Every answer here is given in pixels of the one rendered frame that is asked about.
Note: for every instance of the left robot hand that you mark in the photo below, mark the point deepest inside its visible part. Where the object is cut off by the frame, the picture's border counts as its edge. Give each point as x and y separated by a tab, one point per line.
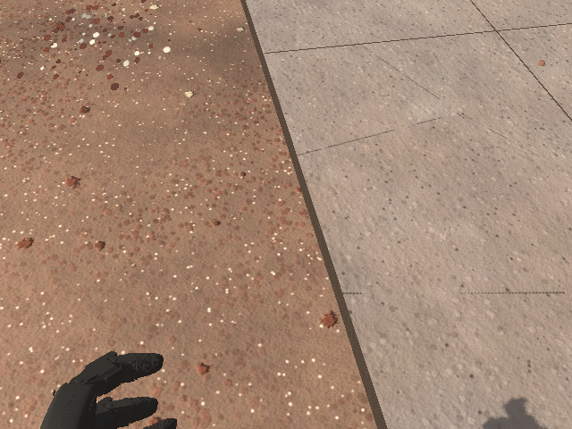
75	406

